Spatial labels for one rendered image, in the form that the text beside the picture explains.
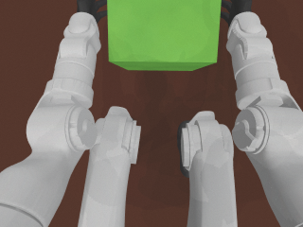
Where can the right robot forearm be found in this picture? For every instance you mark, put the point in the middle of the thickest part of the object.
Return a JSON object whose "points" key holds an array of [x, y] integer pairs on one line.
{"points": [[254, 65]]}

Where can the left robot forearm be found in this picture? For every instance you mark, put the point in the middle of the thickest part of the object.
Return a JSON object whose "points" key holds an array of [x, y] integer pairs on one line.
{"points": [[75, 65]]}

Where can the carton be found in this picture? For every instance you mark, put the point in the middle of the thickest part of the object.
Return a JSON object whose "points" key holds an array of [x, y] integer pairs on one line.
{"points": [[163, 35]]}

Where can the left robot hand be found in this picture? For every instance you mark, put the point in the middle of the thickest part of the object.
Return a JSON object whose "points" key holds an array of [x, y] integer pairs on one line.
{"points": [[91, 7]]}

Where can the left robot shin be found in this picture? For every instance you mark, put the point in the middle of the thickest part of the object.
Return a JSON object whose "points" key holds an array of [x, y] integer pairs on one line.
{"points": [[114, 110]]}

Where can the robot right upper arm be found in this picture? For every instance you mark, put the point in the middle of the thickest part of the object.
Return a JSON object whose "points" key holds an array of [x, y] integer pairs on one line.
{"points": [[272, 138]]}

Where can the robot left upper arm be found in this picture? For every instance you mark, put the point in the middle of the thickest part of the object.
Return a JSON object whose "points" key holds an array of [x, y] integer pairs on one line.
{"points": [[31, 191]]}

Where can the right robot hand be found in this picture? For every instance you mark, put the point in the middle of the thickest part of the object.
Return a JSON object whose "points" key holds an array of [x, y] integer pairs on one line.
{"points": [[235, 8]]}

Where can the right robot thigh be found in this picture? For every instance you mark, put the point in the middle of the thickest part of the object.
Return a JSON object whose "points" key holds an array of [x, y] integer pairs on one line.
{"points": [[212, 194]]}

